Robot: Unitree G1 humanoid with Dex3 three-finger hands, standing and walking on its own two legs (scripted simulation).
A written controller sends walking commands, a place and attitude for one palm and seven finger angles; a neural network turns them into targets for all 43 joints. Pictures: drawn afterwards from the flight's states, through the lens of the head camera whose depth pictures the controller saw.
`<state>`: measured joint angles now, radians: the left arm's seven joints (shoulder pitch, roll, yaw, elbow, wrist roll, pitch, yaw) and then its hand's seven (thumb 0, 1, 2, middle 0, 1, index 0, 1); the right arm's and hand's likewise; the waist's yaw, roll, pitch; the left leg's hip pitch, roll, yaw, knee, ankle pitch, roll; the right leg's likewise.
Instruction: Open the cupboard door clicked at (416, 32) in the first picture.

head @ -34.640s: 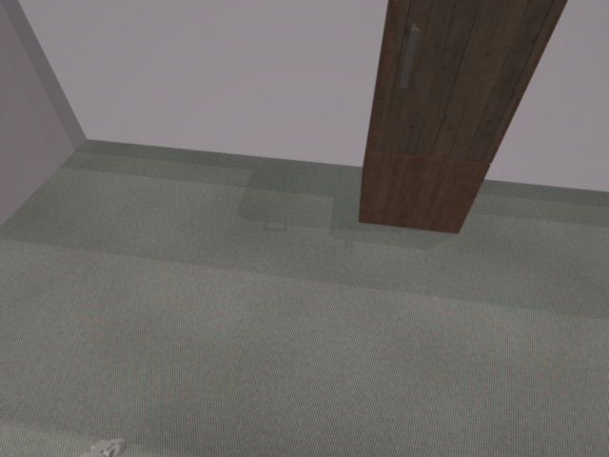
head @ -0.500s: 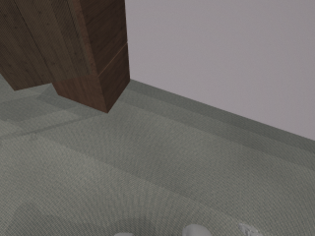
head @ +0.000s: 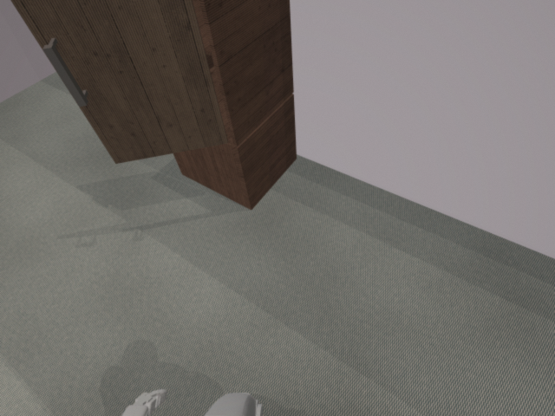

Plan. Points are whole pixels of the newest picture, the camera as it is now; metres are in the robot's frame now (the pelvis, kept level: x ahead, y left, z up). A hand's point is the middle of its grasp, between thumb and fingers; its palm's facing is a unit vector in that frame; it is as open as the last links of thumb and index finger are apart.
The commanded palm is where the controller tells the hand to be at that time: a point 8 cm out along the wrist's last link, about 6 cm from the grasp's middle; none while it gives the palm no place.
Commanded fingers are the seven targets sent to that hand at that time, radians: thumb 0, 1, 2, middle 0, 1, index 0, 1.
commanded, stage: turn to face it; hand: left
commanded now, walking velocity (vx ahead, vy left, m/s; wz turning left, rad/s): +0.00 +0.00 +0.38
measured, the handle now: (68, 73) +0.94 +0.59 +0.02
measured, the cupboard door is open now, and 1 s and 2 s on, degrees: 45 45 45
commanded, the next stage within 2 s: take the last steps up to it in 0.16 s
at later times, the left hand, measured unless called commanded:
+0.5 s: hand out of the picture -0.04 +0.25 -0.18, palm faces +0.29 -0.94 -0.19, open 7.4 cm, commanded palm none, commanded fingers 0.00 0.90 0.90 -0.20 -0.30 -0.20 -0.30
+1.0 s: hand (146, 379) +0.20 +0.25 -0.15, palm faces +0.30 -0.93 -0.21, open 7.4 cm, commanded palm none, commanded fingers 0.00 0.90 0.90 -0.20 -0.30 -0.20 -0.30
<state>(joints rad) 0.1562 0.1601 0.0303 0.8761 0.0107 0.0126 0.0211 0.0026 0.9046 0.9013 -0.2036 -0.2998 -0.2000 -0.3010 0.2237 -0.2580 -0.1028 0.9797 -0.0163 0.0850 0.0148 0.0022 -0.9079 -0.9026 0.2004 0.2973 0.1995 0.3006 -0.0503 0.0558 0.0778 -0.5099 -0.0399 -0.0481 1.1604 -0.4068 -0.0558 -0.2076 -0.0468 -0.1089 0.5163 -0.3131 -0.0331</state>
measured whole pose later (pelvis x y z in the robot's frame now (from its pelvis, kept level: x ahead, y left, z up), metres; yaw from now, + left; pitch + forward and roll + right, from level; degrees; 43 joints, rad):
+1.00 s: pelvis +0.15 +0.05 +0.00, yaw +17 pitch -1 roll +2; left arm 0.15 0.13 0.04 0.96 0.01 -0.06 0.00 0.00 0.91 0.90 -0.20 -0.30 -0.20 -0.30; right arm 0.42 -0.17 -0.05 1.15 -0.02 0.01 0.00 0.00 -0.91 -0.90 0.20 0.30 0.20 0.30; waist -0.04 0.05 0.06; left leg -0.35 -0.02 0.01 1.10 -0.36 0.02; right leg -0.25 -0.05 -0.16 0.55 -0.28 -0.06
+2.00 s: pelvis +0.42 +0.25 -0.01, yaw +15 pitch +0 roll +1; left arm 0.09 0.15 0.03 0.98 0.01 -0.03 0.01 0.00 0.91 0.90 -0.20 -0.30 -0.19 -0.30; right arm 0.42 -0.13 -0.01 1.15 -0.01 -0.01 -0.03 0.00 -0.91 -0.90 0.20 0.30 0.20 0.30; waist -0.05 0.02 0.06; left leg -0.12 0.00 0.18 0.59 -0.44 0.02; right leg -0.32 -0.03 -0.10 0.59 -0.25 -0.04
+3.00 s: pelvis +0.40 +0.27 +0.00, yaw +15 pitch -1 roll +1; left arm 0.28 0.14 0.00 1.13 0.00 0.01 0.03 0.01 0.92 0.90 -0.20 -0.30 -0.20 -0.30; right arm 0.29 -0.15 -0.02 1.16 -0.01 0.02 -0.03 0.00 -0.91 -0.90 0.20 0.30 0.20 0.30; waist -0.01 -0.02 0.04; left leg -0.22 0.01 0.07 0.41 -0.17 0.01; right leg -0.08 -0.01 -0.01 0.41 -0.32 0.00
